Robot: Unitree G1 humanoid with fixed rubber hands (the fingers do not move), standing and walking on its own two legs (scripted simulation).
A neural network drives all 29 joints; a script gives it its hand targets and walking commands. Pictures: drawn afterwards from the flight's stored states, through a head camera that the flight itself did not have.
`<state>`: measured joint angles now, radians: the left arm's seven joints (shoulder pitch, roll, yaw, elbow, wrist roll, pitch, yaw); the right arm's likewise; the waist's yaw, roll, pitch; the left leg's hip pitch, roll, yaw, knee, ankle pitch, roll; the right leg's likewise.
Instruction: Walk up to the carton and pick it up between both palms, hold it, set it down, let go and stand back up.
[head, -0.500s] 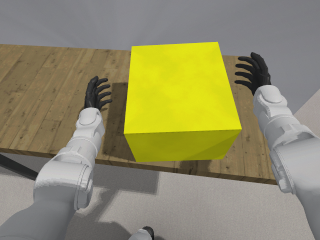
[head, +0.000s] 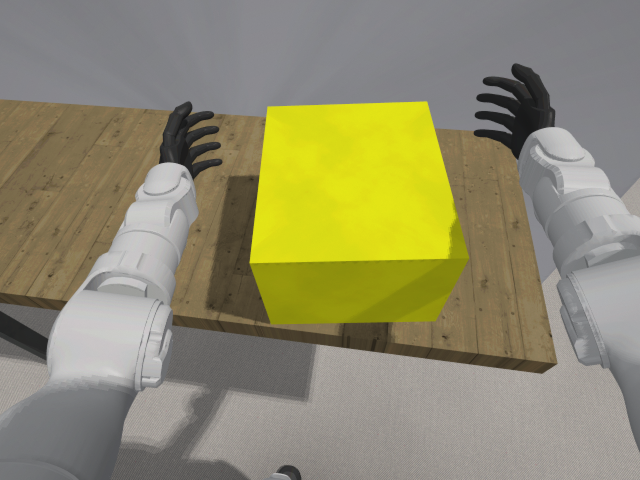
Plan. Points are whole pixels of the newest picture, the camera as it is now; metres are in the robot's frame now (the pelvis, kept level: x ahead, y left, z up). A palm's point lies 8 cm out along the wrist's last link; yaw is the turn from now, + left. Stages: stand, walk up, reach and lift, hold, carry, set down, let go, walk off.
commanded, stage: set down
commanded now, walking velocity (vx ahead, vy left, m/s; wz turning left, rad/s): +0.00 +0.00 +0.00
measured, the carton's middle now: (349, 211) +0.47 +0.07 +0.01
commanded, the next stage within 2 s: none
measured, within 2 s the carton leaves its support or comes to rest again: neither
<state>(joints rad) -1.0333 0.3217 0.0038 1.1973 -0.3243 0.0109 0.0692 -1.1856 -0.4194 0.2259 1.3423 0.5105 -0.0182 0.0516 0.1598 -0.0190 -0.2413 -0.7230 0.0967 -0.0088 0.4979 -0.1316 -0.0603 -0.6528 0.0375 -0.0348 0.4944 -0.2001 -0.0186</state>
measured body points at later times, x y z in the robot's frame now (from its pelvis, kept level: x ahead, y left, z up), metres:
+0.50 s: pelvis +0.01 +0.00 +0.02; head +0.05 +0.01 +0.47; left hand +0.40 +0.28 +0.12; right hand +0.49 -0.16 +0.15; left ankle +0.04 +0.16 -0.73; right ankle +0.00 -0.11 -0.73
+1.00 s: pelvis +0.01 +0.00 +0.02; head +0.03 +0.01 +0.47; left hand +0.34 +0.28 +0.09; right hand +0.42 -0.18 +0.10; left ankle +0.04 +0.16 -0.73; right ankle +0.00 -0.11 -0.73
